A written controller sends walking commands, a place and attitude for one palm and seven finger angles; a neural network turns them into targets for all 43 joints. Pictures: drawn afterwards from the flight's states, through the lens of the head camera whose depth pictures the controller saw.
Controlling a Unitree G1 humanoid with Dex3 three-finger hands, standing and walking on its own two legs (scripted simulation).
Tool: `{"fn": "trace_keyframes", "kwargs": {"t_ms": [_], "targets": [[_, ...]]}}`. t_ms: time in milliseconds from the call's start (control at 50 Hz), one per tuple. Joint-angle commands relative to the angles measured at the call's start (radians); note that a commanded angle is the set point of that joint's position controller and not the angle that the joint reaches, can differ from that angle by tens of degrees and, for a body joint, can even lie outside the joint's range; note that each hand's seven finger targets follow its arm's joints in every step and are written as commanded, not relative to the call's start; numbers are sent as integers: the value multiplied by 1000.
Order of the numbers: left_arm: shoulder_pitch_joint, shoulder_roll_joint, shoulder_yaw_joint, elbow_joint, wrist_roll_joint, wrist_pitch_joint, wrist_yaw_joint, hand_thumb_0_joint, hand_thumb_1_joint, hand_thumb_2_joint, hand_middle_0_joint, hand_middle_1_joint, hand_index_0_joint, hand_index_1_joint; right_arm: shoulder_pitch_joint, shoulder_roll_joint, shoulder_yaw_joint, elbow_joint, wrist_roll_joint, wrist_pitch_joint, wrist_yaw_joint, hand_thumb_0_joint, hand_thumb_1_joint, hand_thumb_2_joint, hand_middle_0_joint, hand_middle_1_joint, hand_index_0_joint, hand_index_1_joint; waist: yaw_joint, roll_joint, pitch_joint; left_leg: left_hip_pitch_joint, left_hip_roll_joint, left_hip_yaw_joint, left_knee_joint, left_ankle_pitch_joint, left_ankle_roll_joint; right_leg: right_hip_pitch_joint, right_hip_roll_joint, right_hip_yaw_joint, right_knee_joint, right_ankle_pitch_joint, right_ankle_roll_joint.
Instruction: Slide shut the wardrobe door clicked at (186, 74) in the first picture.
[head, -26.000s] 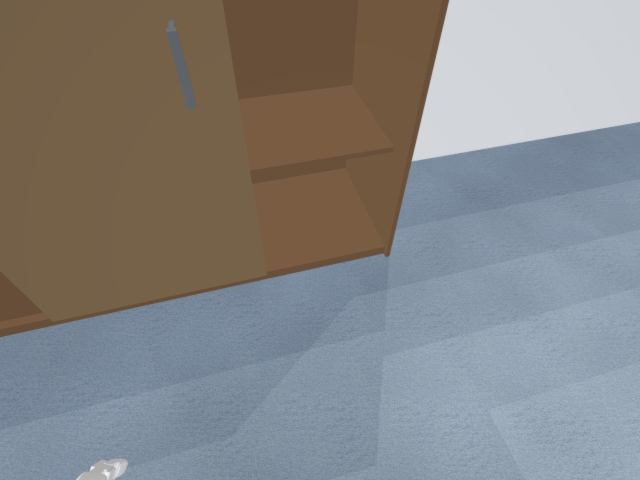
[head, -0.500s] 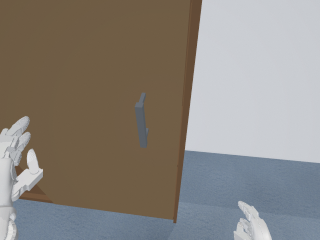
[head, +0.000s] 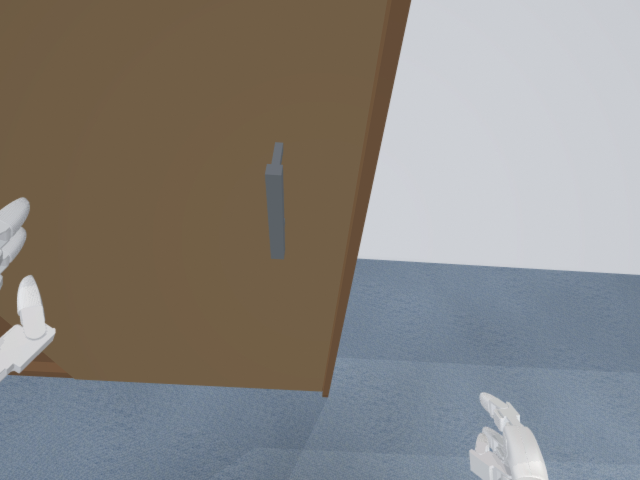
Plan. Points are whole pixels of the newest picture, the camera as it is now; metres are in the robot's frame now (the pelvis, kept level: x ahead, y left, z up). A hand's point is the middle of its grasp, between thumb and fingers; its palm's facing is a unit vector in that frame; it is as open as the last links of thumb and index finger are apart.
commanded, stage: step back with the hand held close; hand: left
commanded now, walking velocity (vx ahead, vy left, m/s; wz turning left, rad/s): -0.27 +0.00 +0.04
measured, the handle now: (278, 204) +0.43 +0.10 +0.10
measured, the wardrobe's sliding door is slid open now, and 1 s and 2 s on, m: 0.00 0.00 0.00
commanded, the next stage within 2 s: stop stepping back and stand still in 0.98 s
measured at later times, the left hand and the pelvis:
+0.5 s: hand out of the picture +0.12 +0.27 +0.17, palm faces +0.48 -0.75 -0.45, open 7.4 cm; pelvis -0.07 +0.00 -0.02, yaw +3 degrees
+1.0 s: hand out of the picture +0.03 +0.27 +0.17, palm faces +0.49 -0.79 -0.38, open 7.4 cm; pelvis -0.15 +0.00 -0.01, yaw +2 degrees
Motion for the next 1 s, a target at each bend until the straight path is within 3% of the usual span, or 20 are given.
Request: {"fn": "trace_keyframes", "kwargs": {"t_ms": [0,140,260,320,380,420,480,540,580,620,680,720,740,780,840,860,900,920,940,980], "targets": [[-15,147,154,-210,0,-87,38,0,900,900,-200,-300,-200,-300,-87,-127,-45,-162,4,-72,-13,0,-900,-900,200,300,200,300,17,162,-172,-122,148,-149,-160,70,31,167,13,3,97,175,-30],[-87,120,136,-197,21,-119,40,0,900,900,-200,-300,-200,-300,-64,-135,-46,-147,5,-108,-11,0,-900,-900,200,300,200,300,0,110,-105,-297,136,-167,-157,-346,43,134,3,51,93,11,-39],[-146,131,122,-220,25,-137,55,0,900,900,-200,-300,-200,-300,-50,-122,-42,-117,-8,-126,-9,0,-900,-900,200,300,200,300,-14,9,-79,-115,55,-131,-3,-302,2,-149,-71,147,-120,-276,-88],[-136,136,131,-231,26,-147,64,0,900,900,-200,-300,-200,-300,-53,-125,-39,-111,-10,-133,-12,0,-900,-900,200,300,200,300,-12,88,-104,-127,84,-175,-87,-306,7,-106,-31,91,-63,-240,-69],[-80,142,166,-192,33,-155,65,0,900,900,-200,-300,-200,-300,-67,-143,-47,-118,-6,-145,-20,0,-900,-900,200,300,200,300,1,224,-122,-301,201,-305,-275,-440,56,100,70,6,170,-108,-33],[-70,127,159,-198,34,-159,56,0,900,900,-200,-300,-200,-300,-60,-137,-53,-122,-5,-146,-13,0,-900,-900,200,300,200,300,0,198,-140,-332,227,-308,-255,-400,74,152,82,18,224,-28,-34],[-53,151,189,-187,39,-168,45,0,900,900,-200,-300,-200,-300,-56,-139,-59,-120,-13,-149,-10,0,-900,-900,200,300,200,300,0,147,-98,-408,180,-250,-168,-408,69,161,58,95,149,-14,-47],[-99,147,150,-237,24,-181,41,0,900,900,-200,-300,-200,-300,-45,-117,-57,-101,-6,-154,2,0,-900,-900,200,300,200,300,-11,-10,-142,-142,66,-151,16,-239,-7,-82,-41,219,-44,-43,-101],[-101,182,165,-272,22,-182,53,0,900,900,-200,-300,-200,-300,-47,-113,-58,-85,-14,-150,-1,0,-900,-900,200,300,200,300,-13,-22,-161,-6,34,-123,105,-196,-28,-220,-97,255,-117,-135,-131],[-93,175,157,-278,23,-182,61,0,900,900,-200,-300,-200,-300,-49,-105,-52,-79,-17,-143,-2,0,-900,-900,200,300,200,300,-20,-1,-162,18,35,-137,88,-146,-27,-242,-89,223,-100,-107,-124],[-96,179,174,-258,24,-188,65,0,900,900,-200,-300,-200,-300,-65,-123,-57,-84,-16,-141,-13,0,-900,-900,200,300,200,300,-24,133,-120,-98,108,-238,-120,-298,1,-179,33,115,-4,-218,-69],[-82,151,194,-220,33,-196,59,0,900,900,-200,-300,-200,-300,-78,-141,-66,-83,-20,-155,-20,0,-900,-900,200,300,200,300,-9,309,-152,-370,283,-427,-382,-563,82,116,153,16,323,-160,-37],[-89,158,202,-221,31,-199,52,0,900,900,-200,-300,-200,-300,-65,-132,-75,-78,-25,-157,-19,0,-900,-900,200,300,200,300,-6,274,-177,-352,314,-433,-382,-489,99,134,153,18,392,-162,-42],[-52,155,193,-194,16,-200,44,0,900,900,-200,-300,-200,-300,-59,-130,-84,-79,-22,-161,-7,0,-900,-900,200,300,200,300,-2,204,-191,-239,297,-351,-308,-361,83,70,140,26,319,-231,-55],[-22,128,143,-202,-3,-198,36,0,900,900,-200,-300,-200,-300,-43,-113,-76,-65,-21,-158,11,0,-900,-900,200,300,200,300,-6,231,-180,-120,249,-270,-234,-295,12,28,73,39,24,-244,-95],[-55,141,135,-218,-3,-201,34,0,900,900,-200,-300,-200,-300,-43,-103,-70,-61,-24,-151,14,0,-900,-900,200,300,200,300,-9,156,-160,-80,197,-216,-119,-234,-19,-40,1,152,-103,-241,-125],[-162,174,108,-247,15,-189,48,0,900,900,-200,-300,-200,-300,-56,-78,-62,-50,-15,-146,7,0,-900,-900,200,300,200,300,-4,-155,-144,69,8,-65,307,-168,-100,-332,-254,426,-309,-295,-226],[-216,180,102,-260,24,-167,61,0,900,900,-200,-300,-200,-300,-88,-94,-65,-46,-18,-145,8,0,-900,-900,200,300,200,300,10,-173,-103,33,-1,-101,494,-189,-86,-395,-305,424,-339,-308,-254],[-203,176,105,-239,34,-156,62,0,900,900,-200,-300,-200,-300,-85,-81,-50,-46,-26,-140,7,0,-900,-900,200,300,200,300,3,-173,-70,-49,2,-117,524,-185,-75,-337,-280,360,-291,-142,-246],[-229,189,115,-227,38,-158,49,0,900,900,-200,-300,-200,-300,-99,-68,-24,-46,-32,-130,0,0,-900,-900,200,300,200,300,-12,-98,-31,-60,17,-102,249,-144,-75,-224,-188,211,-142,199,-178]]}}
